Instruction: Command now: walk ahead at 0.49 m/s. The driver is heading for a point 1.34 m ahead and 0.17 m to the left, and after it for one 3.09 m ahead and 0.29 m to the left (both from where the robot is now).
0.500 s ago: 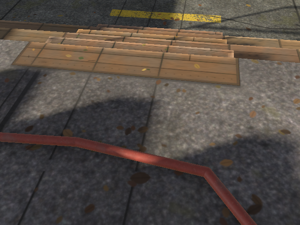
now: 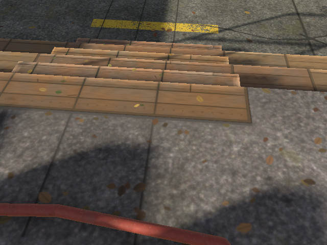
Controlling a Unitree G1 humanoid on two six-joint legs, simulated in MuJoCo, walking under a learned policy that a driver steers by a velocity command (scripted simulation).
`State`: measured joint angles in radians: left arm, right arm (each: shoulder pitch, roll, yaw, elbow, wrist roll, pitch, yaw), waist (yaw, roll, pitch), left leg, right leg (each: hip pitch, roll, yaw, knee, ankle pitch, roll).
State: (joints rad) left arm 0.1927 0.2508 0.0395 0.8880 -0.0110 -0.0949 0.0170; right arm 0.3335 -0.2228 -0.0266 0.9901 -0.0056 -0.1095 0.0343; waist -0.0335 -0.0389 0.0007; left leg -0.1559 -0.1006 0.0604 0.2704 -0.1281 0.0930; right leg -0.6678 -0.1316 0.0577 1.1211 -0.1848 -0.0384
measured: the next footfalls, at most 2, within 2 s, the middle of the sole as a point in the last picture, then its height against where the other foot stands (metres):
right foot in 0.30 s outside the picture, level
left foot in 0.76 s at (138, 221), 0.05 m higher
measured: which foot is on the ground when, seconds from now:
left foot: down 0.00-0.32, up 0.34-0.74, down 0.76-1.00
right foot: up 0.00-0.28, down 0.30-0.90, up 0.92-1.00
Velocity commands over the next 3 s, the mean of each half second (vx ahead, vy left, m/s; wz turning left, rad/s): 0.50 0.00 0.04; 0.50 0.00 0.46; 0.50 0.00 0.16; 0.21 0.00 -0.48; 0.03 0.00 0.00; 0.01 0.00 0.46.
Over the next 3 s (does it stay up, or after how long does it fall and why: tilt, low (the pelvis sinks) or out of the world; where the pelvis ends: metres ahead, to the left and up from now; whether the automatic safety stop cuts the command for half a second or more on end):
stays up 0.97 0.08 0.00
